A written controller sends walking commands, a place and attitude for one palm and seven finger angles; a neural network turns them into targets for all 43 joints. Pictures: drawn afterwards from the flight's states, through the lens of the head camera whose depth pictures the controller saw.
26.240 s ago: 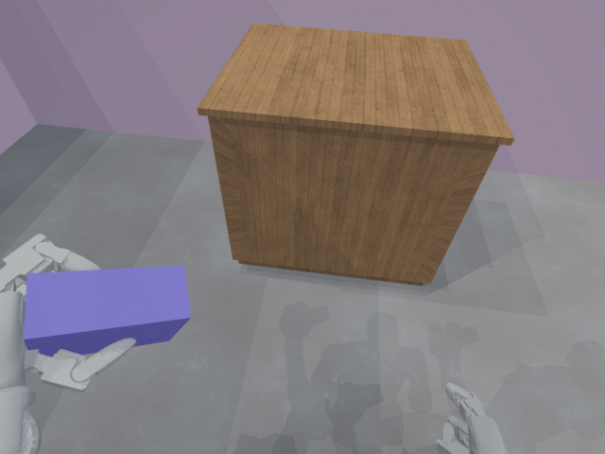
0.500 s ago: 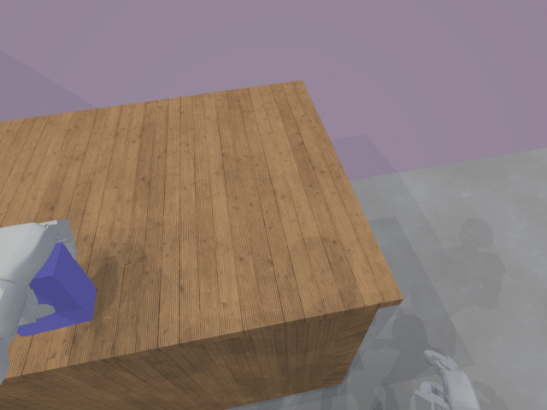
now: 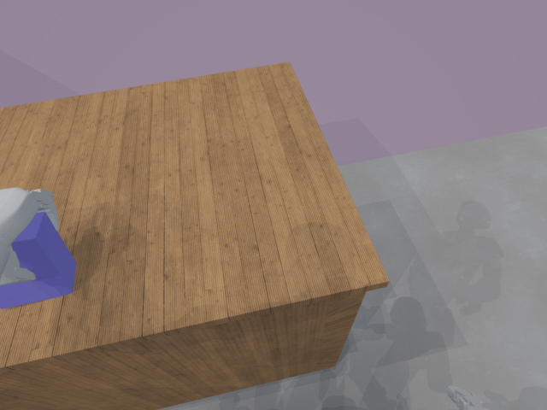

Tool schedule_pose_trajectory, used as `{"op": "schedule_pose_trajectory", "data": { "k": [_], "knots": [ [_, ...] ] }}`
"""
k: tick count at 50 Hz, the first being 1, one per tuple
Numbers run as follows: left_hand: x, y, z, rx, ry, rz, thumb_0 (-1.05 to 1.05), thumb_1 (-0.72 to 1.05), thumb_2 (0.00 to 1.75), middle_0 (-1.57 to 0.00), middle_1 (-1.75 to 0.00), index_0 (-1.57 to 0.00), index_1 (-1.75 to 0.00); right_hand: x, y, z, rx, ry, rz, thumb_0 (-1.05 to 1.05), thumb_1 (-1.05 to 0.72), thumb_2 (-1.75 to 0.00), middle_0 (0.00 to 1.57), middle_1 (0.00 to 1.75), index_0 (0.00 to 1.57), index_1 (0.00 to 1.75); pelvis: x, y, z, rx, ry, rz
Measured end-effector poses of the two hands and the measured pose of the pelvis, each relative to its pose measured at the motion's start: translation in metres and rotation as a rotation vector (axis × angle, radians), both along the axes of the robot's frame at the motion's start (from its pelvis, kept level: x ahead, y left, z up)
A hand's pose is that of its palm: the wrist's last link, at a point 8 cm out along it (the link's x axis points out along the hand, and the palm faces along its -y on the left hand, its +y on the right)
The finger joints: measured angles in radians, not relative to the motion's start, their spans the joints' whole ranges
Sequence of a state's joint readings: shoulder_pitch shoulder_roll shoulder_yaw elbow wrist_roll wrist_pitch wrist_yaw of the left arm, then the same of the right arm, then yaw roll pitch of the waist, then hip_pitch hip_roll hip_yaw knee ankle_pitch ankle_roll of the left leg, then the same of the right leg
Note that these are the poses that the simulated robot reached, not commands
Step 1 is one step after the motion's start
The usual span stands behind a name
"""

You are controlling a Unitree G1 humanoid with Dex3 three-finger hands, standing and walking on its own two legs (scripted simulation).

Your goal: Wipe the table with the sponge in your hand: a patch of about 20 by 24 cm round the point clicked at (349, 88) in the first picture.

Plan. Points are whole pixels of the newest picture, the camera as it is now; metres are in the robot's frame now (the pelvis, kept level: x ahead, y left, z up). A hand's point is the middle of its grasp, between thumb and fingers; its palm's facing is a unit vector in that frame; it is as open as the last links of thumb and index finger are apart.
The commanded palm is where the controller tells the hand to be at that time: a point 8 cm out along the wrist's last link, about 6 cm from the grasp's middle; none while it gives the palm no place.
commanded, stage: wipe forward along the first lane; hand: left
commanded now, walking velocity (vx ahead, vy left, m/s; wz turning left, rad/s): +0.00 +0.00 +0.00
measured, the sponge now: (29, 270) +0.27 +0.42 +0.03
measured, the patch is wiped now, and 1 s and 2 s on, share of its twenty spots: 0.05 0.10 0.30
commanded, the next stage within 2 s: slide across to the middle lane in 1.02 s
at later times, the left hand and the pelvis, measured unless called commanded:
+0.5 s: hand (25, 212) +0.34 +0.43 +0.09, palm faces -0.20 +0.03 -0.98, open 9.8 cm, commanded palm +0.35 +0.41 +0.11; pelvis -0.01 +0.01 -0.01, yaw -1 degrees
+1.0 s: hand (37, 180) +0.40 +0.45 +0.09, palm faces -0.24 +0.04 -0.97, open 9.9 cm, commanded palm +0.41 +0.43 +0.11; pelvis +0.01 +0.03 -0.01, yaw -2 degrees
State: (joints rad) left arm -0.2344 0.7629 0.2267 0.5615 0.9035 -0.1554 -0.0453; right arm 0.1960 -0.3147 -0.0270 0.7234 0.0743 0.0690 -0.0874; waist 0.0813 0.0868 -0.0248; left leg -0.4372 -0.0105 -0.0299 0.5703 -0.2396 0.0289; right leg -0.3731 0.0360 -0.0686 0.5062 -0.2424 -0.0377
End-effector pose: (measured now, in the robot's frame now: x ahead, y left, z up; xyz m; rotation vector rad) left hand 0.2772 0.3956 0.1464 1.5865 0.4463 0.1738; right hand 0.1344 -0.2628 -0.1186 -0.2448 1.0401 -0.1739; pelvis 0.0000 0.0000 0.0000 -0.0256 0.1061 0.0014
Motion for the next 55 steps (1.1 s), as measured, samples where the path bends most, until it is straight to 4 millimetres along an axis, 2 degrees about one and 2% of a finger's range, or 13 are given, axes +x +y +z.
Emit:
{"op": "schedule_pose_trajectory", "data": {
  "k": [13, 23, 36, 55],
  "knots": [
    [0.029, 0.01, -0.001, 0.013, 0.046, -0.007, 0.01, -0.53, 1.08, -0.82, -1.3, -0.82, -1.29, -0.049, -0.018, -0.009, -0.024, 0.092, -0.069, 0.0, -0.9, -0.89, 0.2, 0.3, 0.2, 0.3, -0.008, -0.001, -0.007, -0.005, 0.046, -0.01],
    [0.045, 0.02, 0.0, 0.017, 0.023, -0.008, 0.01, -0.54, 1.09, -0.82, -1.29, -0.82, -1.29, -0.073, -0.016, -0.013, -0.027, 0.153, -0.098, 0.0, -0.9, -0.89, 0.2, 0.3, 0.2, 0.3, -0.011, 0.005, -0.011, -0.013, 0.076, -0.011],
    [0.081, 0.031, -0.001, 0.029, 0.061, -0.017, 0.02, -0.55, 1.09, -0.82, -1.29, -0.82, -1.29, -0.081, -0.001, -0.009, -0.039, 0.18, -0.112, 0.0, -0.9, -0.89, 0.2, 0.3, 0.2, 0.3, -0.007, 0.018, -0.011, -0.022, 0.111, -0.017],
    [0.127, 0.044, -0.003, 0.036, 0.085, -0.044, 0.02, -0.57, 1.1, -0.83, -1.29, -0.83, -1.29, -0.078, 0.013, -0.007, -0.055, 0.279, -0.132, 0.0, -0.9, -0.89, 0.2, 0.3, 0.2, 0.3, 0.016, 0.033, -0.01, -0.03, 0.163, -0.024]
  ]
}}
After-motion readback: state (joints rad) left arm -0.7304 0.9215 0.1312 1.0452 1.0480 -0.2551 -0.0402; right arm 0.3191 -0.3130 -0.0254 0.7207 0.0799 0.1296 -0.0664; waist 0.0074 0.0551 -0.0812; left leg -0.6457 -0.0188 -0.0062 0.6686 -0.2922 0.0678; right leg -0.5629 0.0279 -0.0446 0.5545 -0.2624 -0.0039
